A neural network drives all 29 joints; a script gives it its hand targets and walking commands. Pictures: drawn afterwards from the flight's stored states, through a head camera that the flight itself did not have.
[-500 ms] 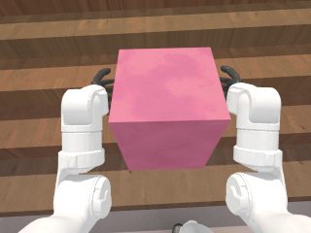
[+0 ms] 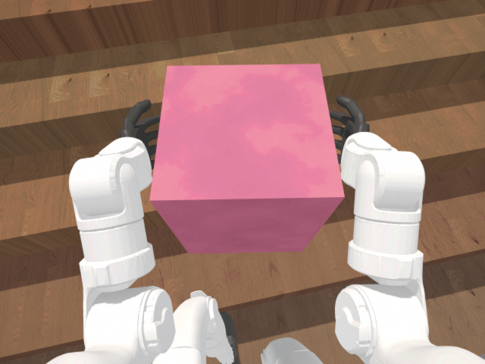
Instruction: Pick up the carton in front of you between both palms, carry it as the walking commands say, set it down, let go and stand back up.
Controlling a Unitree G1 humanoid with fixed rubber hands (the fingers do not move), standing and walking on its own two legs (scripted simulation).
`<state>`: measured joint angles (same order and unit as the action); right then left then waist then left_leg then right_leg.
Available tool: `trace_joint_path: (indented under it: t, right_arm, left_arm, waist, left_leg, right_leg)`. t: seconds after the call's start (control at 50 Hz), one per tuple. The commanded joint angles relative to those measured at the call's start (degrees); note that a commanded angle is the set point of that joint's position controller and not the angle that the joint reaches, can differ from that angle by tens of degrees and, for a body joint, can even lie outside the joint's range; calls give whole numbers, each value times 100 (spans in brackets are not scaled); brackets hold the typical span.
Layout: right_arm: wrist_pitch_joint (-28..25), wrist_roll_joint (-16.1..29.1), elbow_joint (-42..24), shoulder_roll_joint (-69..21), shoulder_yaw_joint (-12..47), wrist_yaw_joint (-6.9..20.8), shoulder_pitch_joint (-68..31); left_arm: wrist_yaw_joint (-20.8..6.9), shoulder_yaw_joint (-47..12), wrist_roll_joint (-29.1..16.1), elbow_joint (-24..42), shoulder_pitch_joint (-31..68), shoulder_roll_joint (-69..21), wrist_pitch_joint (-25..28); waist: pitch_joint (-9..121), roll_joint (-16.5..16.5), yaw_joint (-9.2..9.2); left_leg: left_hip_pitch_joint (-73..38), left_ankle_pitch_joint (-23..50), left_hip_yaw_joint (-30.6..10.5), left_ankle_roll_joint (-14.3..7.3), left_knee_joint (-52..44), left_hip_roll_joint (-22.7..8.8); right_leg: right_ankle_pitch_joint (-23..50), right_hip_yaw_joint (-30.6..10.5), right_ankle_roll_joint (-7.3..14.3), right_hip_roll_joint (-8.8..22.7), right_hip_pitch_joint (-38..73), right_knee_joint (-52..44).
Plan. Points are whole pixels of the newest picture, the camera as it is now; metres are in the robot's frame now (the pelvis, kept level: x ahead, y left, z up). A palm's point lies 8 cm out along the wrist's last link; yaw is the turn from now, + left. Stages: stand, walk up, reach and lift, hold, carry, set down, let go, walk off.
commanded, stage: carry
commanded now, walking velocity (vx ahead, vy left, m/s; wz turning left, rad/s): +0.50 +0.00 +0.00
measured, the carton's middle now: (245, 172) +0.39 -0.03 +0.04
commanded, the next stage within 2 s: none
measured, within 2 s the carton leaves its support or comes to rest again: neither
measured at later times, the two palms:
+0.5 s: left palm out of the picture +0.67 +0.18 +0.34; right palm out of the picture +0.73 -0.11 +0.35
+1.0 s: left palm out of the picture +0.95 +0.35 +0.42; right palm out of the picture +1.02 +0.06 +0.41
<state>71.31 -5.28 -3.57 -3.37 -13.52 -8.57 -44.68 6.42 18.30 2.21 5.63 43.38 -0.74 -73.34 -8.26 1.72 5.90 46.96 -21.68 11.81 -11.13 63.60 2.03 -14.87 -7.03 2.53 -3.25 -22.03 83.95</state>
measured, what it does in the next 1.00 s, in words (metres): climbs, turning left: right foot 0.14 m higher, then left foot 0.14 m higher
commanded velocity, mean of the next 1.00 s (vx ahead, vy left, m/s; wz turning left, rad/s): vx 0.50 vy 0.00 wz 0.30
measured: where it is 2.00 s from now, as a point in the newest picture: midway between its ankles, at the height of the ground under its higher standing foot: outside the picture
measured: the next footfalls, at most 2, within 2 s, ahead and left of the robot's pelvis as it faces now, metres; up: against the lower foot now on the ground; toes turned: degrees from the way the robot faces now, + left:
right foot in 0.38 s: +0.48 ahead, -0.13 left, +0.14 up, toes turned -4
left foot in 0.94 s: +0.75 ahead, +0.27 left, +0.29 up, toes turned +26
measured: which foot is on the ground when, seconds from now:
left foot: down 0.00-0.40, up 0.42-0.92, down 0.94-1.00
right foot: up 0.00-0.36, down 0.38-0.94, up 0.96-1.00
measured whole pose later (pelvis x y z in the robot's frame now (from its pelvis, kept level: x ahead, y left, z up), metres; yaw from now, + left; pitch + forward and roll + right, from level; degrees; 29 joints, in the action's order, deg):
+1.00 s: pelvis +0.60 +0.12 +0.27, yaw +20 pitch +3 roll +3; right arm 75.1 -0.7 8.8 1.3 -11.2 -10.4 -51.4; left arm 6.2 21.2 4.5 -5.5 49.6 1.1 -76.8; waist -4.0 -1.5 8.5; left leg 50.4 -18.1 10.3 -8.7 65.4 -0.4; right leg -12.1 1.3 -2.4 11.1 -12.4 65.3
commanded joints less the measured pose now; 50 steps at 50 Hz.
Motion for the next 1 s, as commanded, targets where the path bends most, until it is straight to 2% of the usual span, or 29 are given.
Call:
trace_joint_path:
  t: [0.0, 0.04, 0.12, 0.16, 0.2, 0.26, 0.28, 0.32, 0.34, 0.36, 0.38, 0.4, 0.42, 0.48, 0.52, 0.6, 0.66, 0.7, 0.74, 0.78, 0.82, 0.84, 0.86, 0.88, 0.9, 0.92, 0.94, 0.96, 0.98]
  right_arm:
    - [-19, 3188, -816, -6219, 4499, 1508, -4518]
    - [-57, 3422, -889, -6399, 4615, 1538, -4646]
    - [-59, 3572, -806, -6247, 4547, 1602, -4723]
    - [17, 3518, -618, -6039, 4376, 1645, -4802]
    - [139, 3435, -211, -5743, 4090, 1684, -4647]
    - [314, 3421, 354, -5499, 3672, 1754, -4706]
    - [380, 3381, 499, -5409, 3505, 1759, -4754]
    - [568, 3212, 767, -5311, 3132, 1725, -4804]
    - [641, 3093, 773, -5273, 3047, 1699, -4847]
    - [717, 2984, 850, -5198, 2911, 1684, -4903]
    - [759, 2816, 910, -5119, 2787, 1658, -4887]
    - [799, 2661, 1008, -5323, 2639, 1641, -4731]
    - [811, 2391, 1142, -5032, 2464, 1603, -4401]
    - [751, 1984, 879, -5021, 2156, 1432, -4842]
    - [695, 1792, 714, -4753, 2078, 1291, -4897]
    - [690, 1506, 1081, -4546, 2051, 1134, -4306]
    - [742, 1532, 1642, -4843, 2167, 1174, -4122]
    - [732, 1695, 1854, -5133, 2278, 1215, -4274]
    - [702, 1868, 1931, -5353, 2377, 1235, -4395]
    - [634, 2064, 1766, -5496, 2514, 1213, -4608]
    - [609, 2293, 1547, -5676, 2716, 1184, -4754]
    - [587, 2439, 1449, -5799, 2841, 1162, -4854]
    - [570, 2545, 1363, -5900, 2923, 1149, -4837]
    - [536, 2648, 1184, -6078, 3053, 1144, -4805]
    - [486, 2793, 885, -6151, 3190, 1131, -4957]
    - [426, 2984, 465, -6213, 3346, 1116, -5268]
    - [394, 3242, 190, -6292, 3529, 1137, -5542]
    - [316, 3485, 48, -6260, 3694, 1165, -5694]
    - [286, 3589, -219, -6350, 3704, 1195, -5846]
  left_arm:
    - [-1159, -3925, -1709, 497, 4147, -5381, 103]
    - [-1065, -3767, -1430, 526, 3984, -5201, 139]
    - [-958, -3603, -1040, 108, 3448, -4892, 216]
    - [-917, -3575, -921, -55, 3418, -4718, 188]
    - [-855, -3538, -923, -293, 3547, -4546, 84]
    - [-719, -3306, -857, -549, 3851, -4248, -93]
    - [-675, -3320, -917, -605, 4095, -4227, -176]
    - [-641, -3413, -1172, -783, 4428, -4480, -358]
    - [-656, -3514, -1435, -812, 4581, -4689, -432]
    - [-692, -3595, -1677, -755, 4765, -4924, -472]
    - [-753, -3644, -1906, -755, 4877, -5104, -482]
    - [-814, -3695, -2008, -836, 4929, -5227, -459]
    - [-886, -3636, -2231, -995, 4654, -5667, -422]
    - [-1134, -4022, -3038, -125, 6236, -6501, -276]
    - [-1227, -4125, -3365, 104, 6651, -6748, -239]
    - [-1277, -3782, -3269, -461, 6203, -6566, -316]
    - [-1340, -3415, -2831, -1165, 5532, -6366, -352]
    - [-1374, -3229, -2596, -1398, 5338, -6244, -334]
    - [-1409, -3173, -2527, -1392, 5428, -6217, -291]
    - [-1426, -3160, -2515, -1253, 5475, -6153, -256]
    - [-1395, -3110, -2471, -1121, 5473, -6084, -275]
    - [-1371, -3018, -2435, -1061, 5398, -6053, -300]
    - [-1338, -2971, -2379, -1017, 5312, -5877, -320]
    - [-1304, -2930, -2310, -889, 5335, -5707, -317]
    - [-1279, -2979, -2205, -711, 5324, -5633, -318]
    - [-1251, -2948, -2137, -514, 5295, -5496, -298]
    - [-1214, -2922, -1881, -481, 4978, -5580, -230]
    - [-1138, -2701, -1667, -724, 4542, -5216, -214]
    - [-1058, -2582, -1401, -666, 4496, -5018, -193]
  waist:
    - [4922, -437, 40]
    - [4338, -451, 215]
    - [3777, 176, 90]
    - [3734, -390, 198]
    - [3456, -600, 320]
    - [2652, -308, -144]
    - [2378, -473, -159]
    - [3078, -1333, -612]
    - [3630, -1762, -1038]
    - [4069, -1765, -1479]
    - [4453, -1062, -1788]
    - [5303, 1046, -1543]
    - [5766, 1062, -1355]
    - [4062, -339, -1063]
    - [3602, -354, -842]
    - [3228, -171, -1000]
    - [3340, 732, -1298]
    - [2951, 617, -1487]
    - [2339, 54, -1213]
    - [1811, 202, -859]
    - [1726, 658, -571]
    - [2001, 696, -603]
    - [2551, 1248, -448]
    - [3228, 1942, -77]
    - [4142, 2447, 508]
    - [4839, 1904, 1026]
    - [4979, 177, 261]
    - [6181, -1426, 268]
    - [6528, -969, 162]
  left_leg:
    - [-6176, 4051, -4116, -672, -2991, -1709]
    - [-6070, 2641, -3758, -510, -3347, -1524]
    - [-6291, 3862, -3088, -458, -3688, -1685]
    - [-6606, 4685, -2852, -604, -3749, -1755]
    - [-7197, 4093, -3045, -693, -3965, -1908]
    - [-5335, 3225, -2251, -409, -5037, -1344]
    - [-4336, 3711, -1776, -381, -5578, -1141]
    - [-3235, 8379, -796, -247, -4824, -994]
    - [-3634, 9710, -739, -93, -3826, -1153]
    - [-4051, 9955, -546, 36, -2678, -1120]
    - [-3648, 8488, -656, 240, -974, -868]
    - [-1514, 1890, -998, 981, 2213, 395]
    - [-1275, 1009, -2052, 847, 4462, 550]
    - [345, 1094, -2113, 349, 4636, -186]
    - [270, 1181, -1979, 291, 4167, -485]
    - [540, 606, -1178, 373, 2317, -627]
    - [2134, 86, -1011, 288, 4071, -639]
    - [4132, -1135, -1738, 246, 5867, -677]
    - [4729, -1141, -1703, 316, 5557, -807]
    - [3702, -743, -1232, 490, 4326, -828]
    - [1351, -439, -69, 521, 1878, -920]
    - [86, -25, 421, 409, 1041, -587]
    - [-694, 557, 742, 188, 962, -142]
    - [-1304, 790, 751, 38, 561, 196]
    - [-2264, 856, 594, 13, -90, 429]
    - [-3505, 1341, 147, 216, -2103, 667]
    - [-5270, 2605, -2863, -132, -2810, -762]
    - [-6195, 3863, -5557, -972, -3303, -2118]
    - [-6495, 3900, -5080, -1021, -2860, -1895]
  right_leg:
    - [-82, -136, 129, -132, -2392, 2150]
    - [-372, 81, 286, 23, -3131, 2375]
    - [-935, 580, 287, 420, -3715, 879]
    - [-1103, 1018, 395, 345, -4565, 1783]
    - [-1637, 987, 498, 527, -5954, 2832]
    - [-1386, 1454, 383, 814, -4793, 905]
    - [-1207, 1683, 384, 714, -3575, -221]
    - [59, 2323, 590, -19, -662, -1365]
    - [487, 2189, 592, -61, -25, -1798]
    - [649, 2218, 474, -210, 642, -3049]
    - [1448, 1767, 382, -159, 1929, -4482]
    - [4761, -2278, 1802, 2339, 3769, -5338]
    - [4419, -3514, 2334, 2540, 3442, -5755]
    - [436, -2349, 1416, 2299, 2523, -5601]
    - [-964, -1557, 924, 2201, 1963, -5968]
    - [137, -232, 823, 2306, 2201, -6280]
    - [1285, -246, 1177, 2843, 3472, -6531]
    - [884, -456, 1176, 3284, 4561, -6728]
    - [-295, 369, 641, 3089, 4446, -7080]
    - [-882, 1319, 278, 2439, 3161, -7623]
    - [187, 2365, 452, 1907, 1472, -8434]
    - [2512, 2832, 522, 1645, 1172, -8293]
    - [6371, 2892, 594, 1749, 1643, -7456]
    - [8868, 2859, 462, 1813, 2250, -6415]
    - [10030, 2867, 262, 1899, 2795, -4835]
    - [8961, 2732, -47, 1562, 2827, -2735]
    - [1404, 1815, -425, 849, 604, -1215]
    - [-307, 179, -555, -195, -542, 1777]
    - [4, -920, -153, -242, -971, 2647]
